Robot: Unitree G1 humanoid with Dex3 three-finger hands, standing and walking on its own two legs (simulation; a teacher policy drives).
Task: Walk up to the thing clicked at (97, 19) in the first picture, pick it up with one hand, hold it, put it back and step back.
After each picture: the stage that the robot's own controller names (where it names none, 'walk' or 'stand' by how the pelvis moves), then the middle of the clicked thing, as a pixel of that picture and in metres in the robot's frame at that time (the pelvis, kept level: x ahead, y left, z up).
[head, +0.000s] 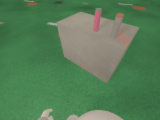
stand; (97, 20) +1.07 -0.03 +0.09
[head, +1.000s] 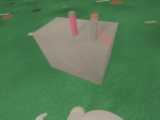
walk; (73, 24) +0.93 +0.24 +0.11
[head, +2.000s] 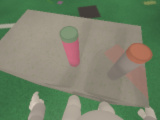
walk; (72, 51) +0.38 +0.14 +0.13
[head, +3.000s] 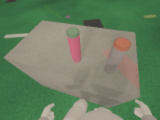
walk; (75, 47) +0.45 +0.17 +0.11
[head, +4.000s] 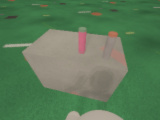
walk; (82, 41) +0.68 +0.14 +0.10
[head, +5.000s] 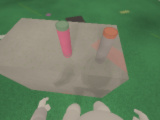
walk; (65, 42) +0.49 +0.20 +0.12
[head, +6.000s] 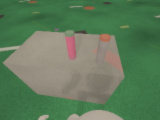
stand; (71, 46) +0.56 +0.20 +0.10
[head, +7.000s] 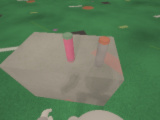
stand; (69, 49) +0.53 +0.20 +0.09
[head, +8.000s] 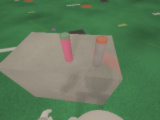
stand; (67, 49) +0.52 +0.22 +0.09
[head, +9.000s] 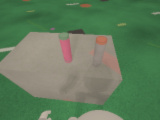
stand; (66, 49) +0.51 +0.22 +0.09
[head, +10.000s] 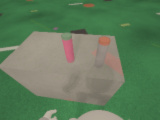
stand; (68, 49) +0.52 +0.20 +0.09
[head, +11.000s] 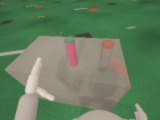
rise first; (72, 53) +0.48 +0.20 +0.10
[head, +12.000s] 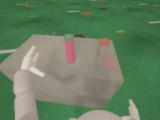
go down; (70, 50) +0.53 +0.19 +0.10
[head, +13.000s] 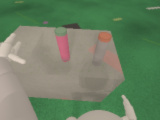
go down; (63, 46) +0.50 +0.19 +0.12
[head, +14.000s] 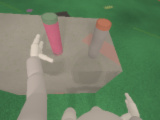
close in; (54, 38) +0.50 +0.21 +0.15
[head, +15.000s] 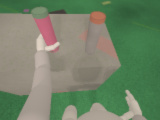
close; (48, 34) +0.53 +0.22 +0.16
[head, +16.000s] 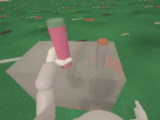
lift; (61, 47) +0.32 +0.17 +0.31
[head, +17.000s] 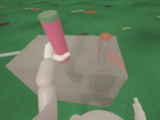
hold; (58, 42) +0.34 +0.19 +0.31
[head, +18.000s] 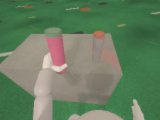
hold; (57, 54) +0.34 +0.19 +0.23
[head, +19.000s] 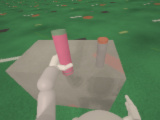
hold; (63, 53) +0.34 +0.17 +0.25
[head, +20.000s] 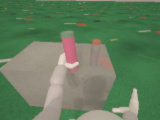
crouch; (70, 53) +0.37 +0.14 +0.24
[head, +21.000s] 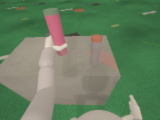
crouch; (57, 35) +0.46 +0.19 +0.28
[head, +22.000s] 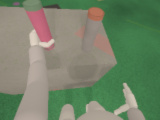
lower; (42, 29) +0.54 +0.22 +0.16
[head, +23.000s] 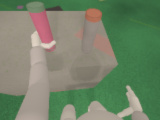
lower; (44, 31) +0.53 +0.22 +0.16
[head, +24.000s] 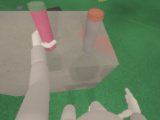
lower; (45, 30) +0.54 +0.22 +0.16
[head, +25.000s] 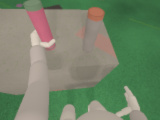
lower; (43, 30) +0.54 +0.22 +0.16
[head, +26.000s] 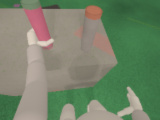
draw back; (40, 28) +0.54 +0.23 +0.17
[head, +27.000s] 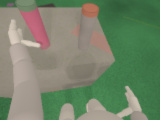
withdraw; (37, 29) +0.54 +0.23 +0.17
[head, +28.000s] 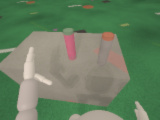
sink last; (70, 45) +0.52 +0.20 +0.13
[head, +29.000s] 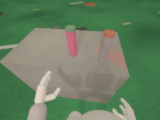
stand; (72, 42) +0.55 +0.21 +0.13
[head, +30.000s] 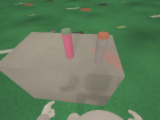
stand; (68, 45) +0.55 +0.21 +0.13
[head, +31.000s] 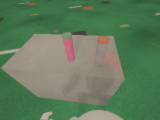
stand; (69, 48) +0.54 +0.21 +0.09
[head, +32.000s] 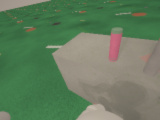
walk; (114, 46) +0.55 -0.04 +0.17
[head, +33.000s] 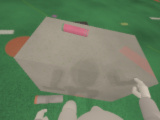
walk; (75, 30) +0.76 +0.23 +0.04
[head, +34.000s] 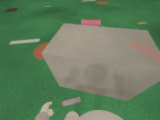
stand; (90, 22) +1.12 +0.04 +0.02
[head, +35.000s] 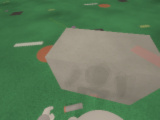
stand; (90, 52) +1.41 +0.01 -0.75
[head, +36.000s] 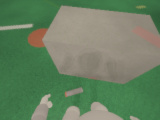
walk; (82, 29) +1.72 +0.13 -0.73
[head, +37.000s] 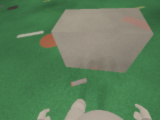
walk; (82, 26) +2.18 +0.43 -0.72
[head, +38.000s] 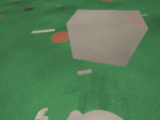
walk; (87, 24) +2.72 +0.22 -0.72
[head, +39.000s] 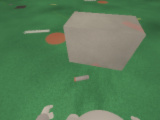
stand; (81, 23) +2.84 +0.37 -0.74
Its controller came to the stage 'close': yes
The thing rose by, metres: 0.22
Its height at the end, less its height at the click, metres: -0.84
